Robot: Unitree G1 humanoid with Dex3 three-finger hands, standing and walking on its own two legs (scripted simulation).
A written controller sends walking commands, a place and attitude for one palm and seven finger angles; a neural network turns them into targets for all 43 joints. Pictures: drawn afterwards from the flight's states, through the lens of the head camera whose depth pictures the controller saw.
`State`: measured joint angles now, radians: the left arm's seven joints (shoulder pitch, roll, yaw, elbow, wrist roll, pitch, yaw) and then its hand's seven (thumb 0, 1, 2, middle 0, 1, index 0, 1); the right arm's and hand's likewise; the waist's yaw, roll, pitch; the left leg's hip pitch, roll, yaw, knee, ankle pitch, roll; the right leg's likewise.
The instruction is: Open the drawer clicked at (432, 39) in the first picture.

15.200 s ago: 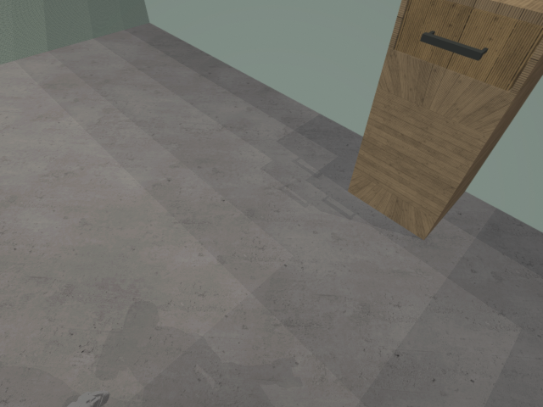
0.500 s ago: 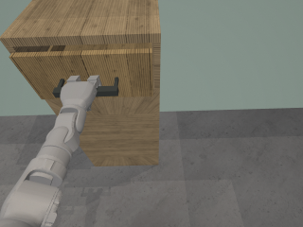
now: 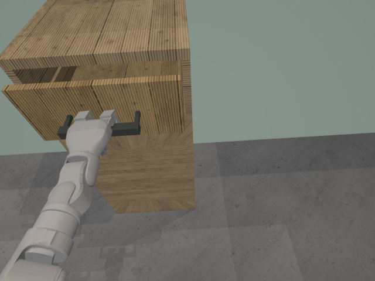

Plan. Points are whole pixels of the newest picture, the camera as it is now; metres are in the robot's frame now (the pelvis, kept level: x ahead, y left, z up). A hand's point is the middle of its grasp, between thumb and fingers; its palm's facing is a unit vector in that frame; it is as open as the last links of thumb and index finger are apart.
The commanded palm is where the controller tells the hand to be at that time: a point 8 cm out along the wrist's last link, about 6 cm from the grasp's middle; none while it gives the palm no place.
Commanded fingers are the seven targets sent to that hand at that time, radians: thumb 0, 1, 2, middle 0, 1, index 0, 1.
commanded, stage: pull the drawer open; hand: left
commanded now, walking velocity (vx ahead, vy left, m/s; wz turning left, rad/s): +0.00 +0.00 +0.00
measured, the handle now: (101, 123) +0.45 +0.21 +0.08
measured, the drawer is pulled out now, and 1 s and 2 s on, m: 0.07 0.18 0.30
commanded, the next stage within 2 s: none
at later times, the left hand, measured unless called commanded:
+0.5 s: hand (98, 156) +0.37 +0.21 +0.06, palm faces -0.02 -0.06 -1.00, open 5.6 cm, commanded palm +0.33 +0.21 +0.11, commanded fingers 0.00 0.90 0.90 -0.40 -1.35 -0.40 -1.35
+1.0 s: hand (92, 189) +0.29 +0.20 +0.06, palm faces +0.06 -0.09 -0.99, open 5.6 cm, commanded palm +0.27 +0.21 +0.11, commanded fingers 0.00 0.90 0.90 -0.40 -1.35 -0.40 -1.35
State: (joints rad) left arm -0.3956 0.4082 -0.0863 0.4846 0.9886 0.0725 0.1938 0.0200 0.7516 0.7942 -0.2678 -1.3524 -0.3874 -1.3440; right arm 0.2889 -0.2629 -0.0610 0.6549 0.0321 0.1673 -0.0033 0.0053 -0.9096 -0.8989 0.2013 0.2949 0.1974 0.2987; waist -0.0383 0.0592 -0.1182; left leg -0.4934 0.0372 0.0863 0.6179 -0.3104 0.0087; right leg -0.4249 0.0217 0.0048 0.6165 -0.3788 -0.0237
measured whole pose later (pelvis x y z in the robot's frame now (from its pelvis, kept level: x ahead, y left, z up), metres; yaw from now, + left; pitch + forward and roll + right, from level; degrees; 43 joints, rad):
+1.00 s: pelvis +0.00 -0.01 +0.00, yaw +2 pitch +6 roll +1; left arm -0.03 0.37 -0.20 0.05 1.00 0.14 0.20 0.03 0.73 0.82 -0.28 -1.35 -0.41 -1.33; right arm 0.10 -0.26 -0.03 0.65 0.02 0.11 -0.01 0.01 -0.91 -0.90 0.20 0.29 0.20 0.30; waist 0.06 0.07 -0.08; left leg -0.40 0.01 0.05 0.61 -0.32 0.00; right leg -0.33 0.00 -0.03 0.63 -0.41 -0.03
